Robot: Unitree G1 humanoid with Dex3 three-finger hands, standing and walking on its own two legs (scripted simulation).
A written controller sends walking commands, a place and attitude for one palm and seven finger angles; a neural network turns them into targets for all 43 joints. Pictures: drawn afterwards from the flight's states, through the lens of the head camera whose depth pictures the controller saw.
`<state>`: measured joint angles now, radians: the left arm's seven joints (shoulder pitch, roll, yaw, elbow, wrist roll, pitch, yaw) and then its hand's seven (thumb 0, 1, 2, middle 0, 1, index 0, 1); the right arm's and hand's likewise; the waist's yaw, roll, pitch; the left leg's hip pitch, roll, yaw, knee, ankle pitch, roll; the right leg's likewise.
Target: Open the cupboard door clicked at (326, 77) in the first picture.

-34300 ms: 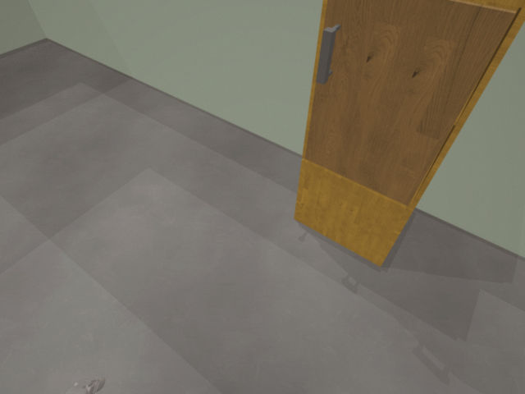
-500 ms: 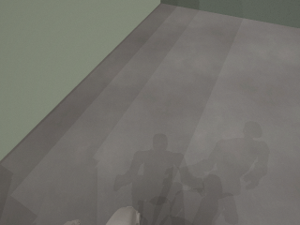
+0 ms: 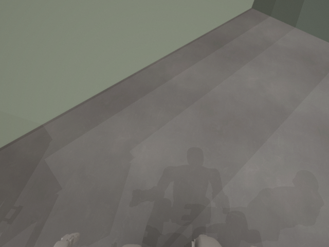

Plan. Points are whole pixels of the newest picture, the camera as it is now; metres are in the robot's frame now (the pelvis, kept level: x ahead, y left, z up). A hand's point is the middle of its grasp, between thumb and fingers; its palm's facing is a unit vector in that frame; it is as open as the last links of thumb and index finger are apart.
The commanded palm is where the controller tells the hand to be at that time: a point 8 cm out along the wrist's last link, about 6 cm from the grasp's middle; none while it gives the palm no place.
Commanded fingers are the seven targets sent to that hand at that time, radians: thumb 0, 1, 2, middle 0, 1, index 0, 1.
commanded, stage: turn to face it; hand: left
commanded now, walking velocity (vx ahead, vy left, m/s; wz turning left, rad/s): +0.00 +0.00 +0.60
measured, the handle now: out of the picture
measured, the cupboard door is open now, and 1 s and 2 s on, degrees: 37 37 37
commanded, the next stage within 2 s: none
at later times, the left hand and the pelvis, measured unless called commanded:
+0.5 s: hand out of the picture -0.01 +0.19 -0.19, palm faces +0.35 -0.91 -0.23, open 7.4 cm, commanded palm none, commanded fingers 0.00 0.90 0.90 -0.20 -0.30 -0.20 -0.30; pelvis +0.01 -0.02 -0.01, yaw +20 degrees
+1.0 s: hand out of the picture -0.01 +0.15 -0.15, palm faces +0.58 -0.76 -0.28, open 7.4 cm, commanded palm none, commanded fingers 0.00 0.90 0.90 -0.20 -0.30 -0.20 -0.30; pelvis +0.03 -0.06 +0.00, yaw +37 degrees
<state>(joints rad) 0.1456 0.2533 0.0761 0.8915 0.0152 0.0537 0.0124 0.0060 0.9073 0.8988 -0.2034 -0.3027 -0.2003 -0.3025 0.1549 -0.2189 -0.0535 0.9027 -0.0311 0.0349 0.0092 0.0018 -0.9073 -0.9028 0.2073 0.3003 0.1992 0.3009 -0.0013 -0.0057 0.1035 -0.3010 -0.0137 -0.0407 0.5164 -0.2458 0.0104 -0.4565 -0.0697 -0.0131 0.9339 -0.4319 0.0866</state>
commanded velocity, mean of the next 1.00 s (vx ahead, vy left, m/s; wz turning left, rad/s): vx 0.00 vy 0.00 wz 0.60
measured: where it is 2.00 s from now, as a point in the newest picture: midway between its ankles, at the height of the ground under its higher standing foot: outside the picture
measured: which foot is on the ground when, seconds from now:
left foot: down 0.00-0.10, up 0.12-0.46, down 0.48-0.82, up 0.84-1.00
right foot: up 0.00-0.08, down 0.10-0.48, up 0.50-0.82, down 0.84-1.00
